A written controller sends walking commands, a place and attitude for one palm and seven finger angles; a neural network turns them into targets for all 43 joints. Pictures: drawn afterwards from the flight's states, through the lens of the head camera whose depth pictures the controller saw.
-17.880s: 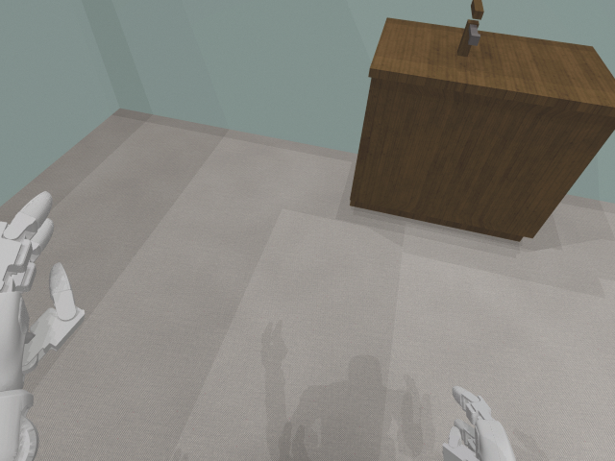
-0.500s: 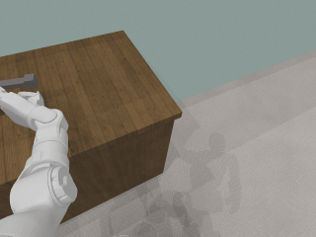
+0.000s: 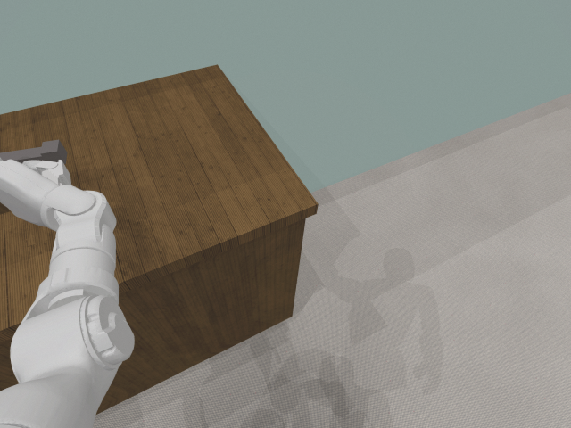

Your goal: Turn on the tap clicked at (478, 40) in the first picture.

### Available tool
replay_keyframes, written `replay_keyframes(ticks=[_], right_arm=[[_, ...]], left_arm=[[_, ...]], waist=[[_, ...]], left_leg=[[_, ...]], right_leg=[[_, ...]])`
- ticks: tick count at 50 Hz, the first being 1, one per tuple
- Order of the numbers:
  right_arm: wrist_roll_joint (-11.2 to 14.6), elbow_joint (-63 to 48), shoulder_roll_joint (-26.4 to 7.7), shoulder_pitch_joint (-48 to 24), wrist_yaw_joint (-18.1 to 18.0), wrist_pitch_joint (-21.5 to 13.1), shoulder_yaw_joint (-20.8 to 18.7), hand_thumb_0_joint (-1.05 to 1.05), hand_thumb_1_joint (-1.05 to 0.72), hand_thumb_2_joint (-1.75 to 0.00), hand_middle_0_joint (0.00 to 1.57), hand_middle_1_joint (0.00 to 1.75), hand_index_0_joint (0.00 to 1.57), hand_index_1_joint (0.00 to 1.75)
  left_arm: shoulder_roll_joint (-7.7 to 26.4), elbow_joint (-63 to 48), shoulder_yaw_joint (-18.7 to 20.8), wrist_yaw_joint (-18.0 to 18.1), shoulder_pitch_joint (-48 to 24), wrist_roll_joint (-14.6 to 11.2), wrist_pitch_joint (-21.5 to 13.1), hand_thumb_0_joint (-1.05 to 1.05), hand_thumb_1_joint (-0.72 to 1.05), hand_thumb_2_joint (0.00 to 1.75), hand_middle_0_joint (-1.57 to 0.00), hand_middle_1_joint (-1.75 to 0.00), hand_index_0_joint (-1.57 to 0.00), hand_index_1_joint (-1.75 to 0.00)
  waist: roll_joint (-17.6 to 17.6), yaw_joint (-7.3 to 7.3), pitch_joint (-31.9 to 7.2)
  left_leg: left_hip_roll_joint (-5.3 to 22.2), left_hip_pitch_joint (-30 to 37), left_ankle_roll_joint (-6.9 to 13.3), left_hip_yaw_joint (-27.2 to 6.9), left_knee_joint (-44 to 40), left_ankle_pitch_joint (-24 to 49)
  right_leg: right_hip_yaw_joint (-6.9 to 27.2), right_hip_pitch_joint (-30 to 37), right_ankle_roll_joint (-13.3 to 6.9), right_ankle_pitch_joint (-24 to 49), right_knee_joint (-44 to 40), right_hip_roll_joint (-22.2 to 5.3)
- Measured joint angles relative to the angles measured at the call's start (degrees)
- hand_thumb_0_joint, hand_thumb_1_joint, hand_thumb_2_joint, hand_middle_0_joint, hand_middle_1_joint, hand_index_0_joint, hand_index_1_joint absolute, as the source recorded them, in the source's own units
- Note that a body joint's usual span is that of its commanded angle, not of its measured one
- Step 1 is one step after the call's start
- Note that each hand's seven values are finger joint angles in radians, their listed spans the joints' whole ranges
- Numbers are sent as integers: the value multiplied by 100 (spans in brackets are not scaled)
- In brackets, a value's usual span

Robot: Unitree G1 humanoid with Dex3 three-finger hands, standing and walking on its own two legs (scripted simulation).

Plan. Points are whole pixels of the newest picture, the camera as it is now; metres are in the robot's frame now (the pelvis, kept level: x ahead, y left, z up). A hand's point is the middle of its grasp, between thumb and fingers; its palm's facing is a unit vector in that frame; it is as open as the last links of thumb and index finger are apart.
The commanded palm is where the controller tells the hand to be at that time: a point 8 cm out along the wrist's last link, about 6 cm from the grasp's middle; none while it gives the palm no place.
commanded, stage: lift the hand up off the lever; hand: left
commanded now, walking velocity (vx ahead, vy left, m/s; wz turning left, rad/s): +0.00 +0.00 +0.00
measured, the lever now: (54, 153) +0.54 +0.34 +0.07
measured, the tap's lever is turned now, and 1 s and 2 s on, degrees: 79 79 79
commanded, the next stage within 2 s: draw the hand back beside the body in 1.04 s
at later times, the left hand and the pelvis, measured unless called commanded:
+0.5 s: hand (49, 169) +0.45 +0.29 +0.12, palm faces +0.86 -0.50 -0.08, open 7.8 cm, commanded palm +0.39 +0.30 +0.13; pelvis +0.01 +0.01 +0.01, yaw +1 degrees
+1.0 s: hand (37, 162) +0.44 +0.30 +0.14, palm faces +0.86 -0.50 -0.10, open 7.8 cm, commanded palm +0.39 +0.30 +0.14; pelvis +0.00 +0.00 +0.01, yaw +1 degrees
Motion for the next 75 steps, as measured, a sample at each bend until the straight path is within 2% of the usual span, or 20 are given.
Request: replay_keyframes(ticks=[6,15,21,25,31,36,40,46,52,58,59,61,63,65,68,72,75], right_arm=[[87,8,-32,42,-59,36,10,1,-91,-90,20,30,20,30],[107,9,-38,-114,-83,-3,-29,1,-91,-90,20,30,20,30],[145,-9,-12,-267,-132,35,1,1,-91,-90,20,30,20,30],[133,-42,9,-333,-129,26,2,1,-91,-90,20,30,20,30],[130,-23,37,-343,-93,46,-23,1,-91,-90,20,30,20,30],[172,-1,66,-325,-117,104,10,1,-91,-90,20,30,20,30],[165,17,77,-328,-134,75,26,1,-91,-90,20,30,20,30],[152,55,56,-318,-156,-7,-4,1,-91,-90,20,30,20,30],[191,96,-11,-296,-206,-26,-6,1,-91,-90,20,30,20,30],[168,108,-41,-311,-203,-60,-15,1,-91,-90,20,30,20,30],[175,93,-36,-317,-213,-49,-17,1,-91,-90,20,30,20,30],[224,21,-17,-321,-280,-9,-19,1,-91,-90,20,30,20,30],[304,-92,-1,-288,-373,47,-19,1,-91,-90,20,30,20,30],[411,-199,10,-230,-463,95,-18,1,-91,-90,20,30,20,30],[590,-317,6,-166,-585,160,23,1,-91,-90,20,30,20,30],[766,-486,-20,-276,-580,209,111,1,-91,-90,20,30,20,30],[830,-591,-69,-357,-614,90,116,1,-91,-90,20,30,20,30]], left_arm=[[2,-11,-72,-188,180,-177,166,2,90,89,-15,-15,-15,-15],[-215,-555,-224,-220,471,-248,151,2,90,89,-15,-15,-15,-15],[-314,-525,-300,-284,414,-368,346,2,90,89,-15,-15,-15,-15],[-392,-646,-283,-212,390,-342,416,2,90,89,-15,-15,-15,-15],[-551,-972,-466,-154,458,-319,528,2,90,89,-15,-15,-15,-15],[-602,-934,-405,-165,472,-412,773,2,90,89,-15,-15,-15,-15],[-563,-898,-284,-96,449,-335,869,2,90,89,-15,-15,-15,-15],[-417,-1002,-341,-88,420,-190,826,2,90,89,-15,-15,-15,-15],[-337,-810,-469,-251,307,-324,821,2,90,89,-15,-15,-15,-15],[-397,-689,-391,-171,249,-327,757,2,90,89,-15,-15,-15,-15],[-381,-769,-507,-283,310,-289,758,2,90,89,-15,-15,-15,-15],[-323,-1068,-755,-852,563,-248,659,2,90,90,-14,-15,-15,-15],[-269,-1481,-940,-1477,924,-327,569,2,90,89,-14,-16,-15,-16],[-244,-1958,-1128,-2117,1365,-555,465,2,90,89,-15,-16,-15,-16],[-253,-2539,-1249,-2977,2023,-1078,434,2,90,89,-15,-16,-15,-16],[152,-2713,-1414,-3573,2972,-1210,565,2,89,89,-16,-18,-16,-18],[300,-3011,-1493,-3747,3492,-1280,683,2,89,89,-17,-18,-17,-18]], waist=[[3,64,-1],[1,173,43],[-8,217,82],[-6,235,87],[44,295,76],[48,302,78],[22,281,93],[-11,278,128],[-23,292,173],[-30,260,178],[-35,261,191],[-44,278,232],[-43,305,248],[-33,351,244],[-9,432,215],[1,399,335],[41,499,524]], left_leg=[[-13,263,-5,-28,-163,24],[-50,485,6,-33,-271,31],[-96,623,37,-25,-369,65],[-109,642,48,-4,-405,82],[-123,712,64,33,-449,92],[-129,873,76,59,-565,133],[-121,912,68,57,-601,159],[-104,881,48,28,-581,181],[-118,878,44,-16,-626,237],[-119,812,39,-21,-617,255],[-115,810,38,-7,-611,252],[-82,875,42,60,-631,243],[-36,1033,44,159,-722,244],[8,1257,47,261,-857,256],[56,1637,55,390,-1079,283],[39,2212,57,514,-1446,390],[24,2490,75,510,-1642,490]], right_leg=[[-24,282,-10,23,-182,-8],[-31,522,5,33,-311,-42],[-27,661,36,55,-398,-89],[-8,673,49,73,-427,-105],[28,731,72,87,-464,-124],[53,873,80,125,-558,-135],[52,906,69,147,-583,-127],[24,883,48,165,-566,-107],[-20,893,43,202,-608,-114],[-26,824,39,214,-590,-115],[-12,811,38,211,-573,-114],[58,841,33,223,-578,-91],[162,955,33,266,-661,-58],[271,1140,36,323,-797,-27],[407,1477,48,411,-1032,6],[531,1966,72,502,-1293,-23],[529,2265,80,611,-1520,-38]])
